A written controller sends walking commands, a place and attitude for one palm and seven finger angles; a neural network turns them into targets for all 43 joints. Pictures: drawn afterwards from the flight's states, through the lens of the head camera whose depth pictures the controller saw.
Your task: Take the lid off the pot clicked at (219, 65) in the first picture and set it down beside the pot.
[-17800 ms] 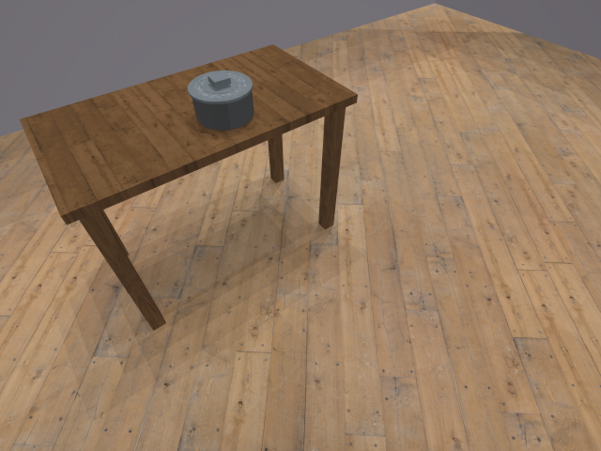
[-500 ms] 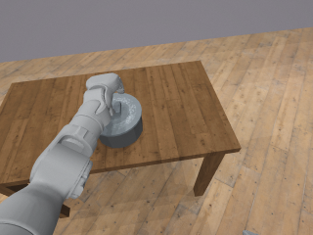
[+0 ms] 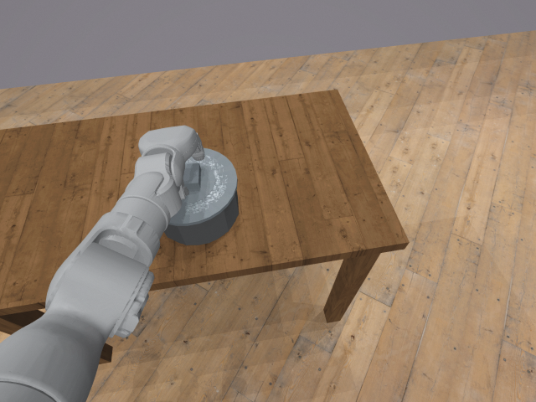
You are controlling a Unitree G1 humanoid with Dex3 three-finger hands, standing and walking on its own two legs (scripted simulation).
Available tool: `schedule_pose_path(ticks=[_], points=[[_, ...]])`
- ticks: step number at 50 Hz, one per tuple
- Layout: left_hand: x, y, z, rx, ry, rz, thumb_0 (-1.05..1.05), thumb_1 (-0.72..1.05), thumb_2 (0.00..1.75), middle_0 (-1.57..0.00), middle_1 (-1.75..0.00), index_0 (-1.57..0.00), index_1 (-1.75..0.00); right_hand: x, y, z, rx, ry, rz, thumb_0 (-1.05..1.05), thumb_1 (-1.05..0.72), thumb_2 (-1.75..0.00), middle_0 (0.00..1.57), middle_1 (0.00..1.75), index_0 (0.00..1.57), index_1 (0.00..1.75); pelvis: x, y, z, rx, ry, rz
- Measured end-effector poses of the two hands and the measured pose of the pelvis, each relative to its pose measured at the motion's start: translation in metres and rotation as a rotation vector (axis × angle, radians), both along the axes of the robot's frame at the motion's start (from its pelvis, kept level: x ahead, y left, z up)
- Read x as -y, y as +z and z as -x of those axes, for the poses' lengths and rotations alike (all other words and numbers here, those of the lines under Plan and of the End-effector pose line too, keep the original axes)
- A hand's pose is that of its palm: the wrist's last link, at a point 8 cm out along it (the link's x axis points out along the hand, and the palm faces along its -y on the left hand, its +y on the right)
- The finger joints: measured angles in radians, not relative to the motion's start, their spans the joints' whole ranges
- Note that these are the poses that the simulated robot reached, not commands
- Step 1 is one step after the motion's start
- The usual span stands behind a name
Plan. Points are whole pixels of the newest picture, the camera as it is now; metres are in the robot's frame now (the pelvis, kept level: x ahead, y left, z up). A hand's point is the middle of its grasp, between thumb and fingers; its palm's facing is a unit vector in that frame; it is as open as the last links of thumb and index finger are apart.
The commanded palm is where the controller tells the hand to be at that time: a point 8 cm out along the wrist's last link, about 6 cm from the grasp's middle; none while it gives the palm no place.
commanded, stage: lower the open fingers around the knob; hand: left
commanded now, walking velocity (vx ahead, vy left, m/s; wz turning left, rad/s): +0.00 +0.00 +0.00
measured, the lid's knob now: (186, 176) +0.51 +0.12 +0.00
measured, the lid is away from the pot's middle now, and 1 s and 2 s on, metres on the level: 0.00 0.00 0.00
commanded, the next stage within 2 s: close the fingers and squeeze the knob in 0.42 s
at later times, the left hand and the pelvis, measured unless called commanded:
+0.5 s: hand (180, 181) +0.48 +0.12 +0.03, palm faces -0.37 -0.08 -0.93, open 10.2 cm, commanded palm +0.49 +0.12 +0.08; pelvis +0.00 +0.00 +0.00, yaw -1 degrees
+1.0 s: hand (184, 180) +0.48 +0.12 +0.03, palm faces -0.37 -0.06 -0.93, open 9.1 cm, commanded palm +0.49 +0.12 +0.08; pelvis +0.00 +0.00 +0.00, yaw -1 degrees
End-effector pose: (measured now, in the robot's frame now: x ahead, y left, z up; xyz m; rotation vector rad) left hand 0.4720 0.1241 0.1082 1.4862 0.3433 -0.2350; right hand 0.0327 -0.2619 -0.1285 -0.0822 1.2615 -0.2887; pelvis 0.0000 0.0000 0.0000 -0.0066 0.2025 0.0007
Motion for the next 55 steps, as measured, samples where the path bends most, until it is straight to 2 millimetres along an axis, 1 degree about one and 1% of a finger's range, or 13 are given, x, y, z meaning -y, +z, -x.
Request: schedule_pose_path(ticks=[7, 14, 20, 27, 29, 35, 40, 47, 55], points=[[-0.001, -0.008, -0.003, -0.021, 0.011, -0.002, 0.00, -0.23, 1.31, -0.82, -0.08, -0.82, -0.08, -0.003, 0.000, 0.020, -0.033, -0.031, 0.000, 0.00, -0.91, -0.90, 0.20, 0.30, 0.20, 0.30, -0.002, -0.001, 0.001, -0.014, -0.007, 0.004], [-0.001, -0.017, -0.005, -0.024, -0.005, 0.003, 0.00, -0.23, 1.31, -0.82, -0.08, -0.81, -0.07, -0.003, 0.000, 0.031, -0.055, -0.044, 0.011, 0.00, -0.91, -0.90, 0.20, 0.30, 0.20, 0.30, -0.004, -0.003, 0.003, -0.031, -0.010, 0.007], [-0.003, -0.020, -0.004, -0.013, -0.007, 0.006, 0.00, -0.23, 1.31, -0.82, -0.08, -0.81, -0.07, -0.003, 0.000, 0.035, -0.057, -0.050, 0.014, 0.00, -0.91, -0.90, 0.20, 0.30, 0.20, 0.30, -0.005, -0.004, 0.003, -0.038, -0.011, 0.009], [-0.001, -0.021, -0.004, -0.013, 0.004, -0.002, 0.00, -0.23, 1.31, -0.83, -0.08, -0.81, -0.08, -0.004, 0.000, 0.032, -0.046, -0.047, 0.009, 0.00, -0.91, -0.90, 0.20, 0.30, 0.20, 0.30, -0.005, -0.004, 0.004, -0.040, -0.007, 0.011], [0.001, -0.020, -0.004, -0.014, -0.001, -0.009, 0.00, -0.22, 1.28, -0.80, -0.15, -0.78, -0.14, -0.005, -0.001, 0.030, -0.042, -0.044, 0.006, 0.00, -0.91, -0.90, 0.20, 0.30, 0.20, 0.30, -0.005, -0.004, 0.004, -0.041, -0.006, 0.010], [0.003, -0.022, -0.004, -0.023, 0.010, 0.000, 0.00, -0.13, 1.12, -0.63, -0.50, -0.63, -0.50, -0.005, -0.003, 0.026, -0.033, -0.038, 0.002, 0.00, -0.91, -0.90, 0.20, 0.30, 0.20, 0.30, -0.003, -0.005, 0.004, -0.040, -0.007, 0.009], [0.004, -0.021, -0.005, -0.021, 0.003, -0.007, 0.00, -0.06, 1.04, -0.55, -0.71, -0.56, -0.72, -0.003, -0.002, 0.024, -0.026, -0.040, 0.005, 0.00, -0.91, -0.90, 0.20, 0.30, 0.20, 0.30, -0.002, -0.004, 0.003, -0.040, -0.008, 0.008], [0.005, -0.020, -0.006, -0.016, 0.001, -0.001, 0.01, 0.02, 0.99, -0.52, -0.87, -0.54, -0.87, 0.001, -0.001, 0.024, -0.030, -0.042, 0.007, 0.00, -0.91, -0.90, 0.20, 0.30, 0.20, 0.30, 0.000, -0.004, 0.001, -0.039, -0.009, 0.007], [0.003, -0.020, -0.006, -0.014, 0.015, 0.000, 0.00, 0.10, 0.95, -0.51, -0.94, -0.53, -0.95, 0.004, -0.001, 0.019, -0.036, -0.040, 0.001, 0.00, -0.91, -0.90, 0.20, 0.30, 0.20, 0.30, 0.003, -0.003, -0.002, -0.034, -0.008, 0.005]])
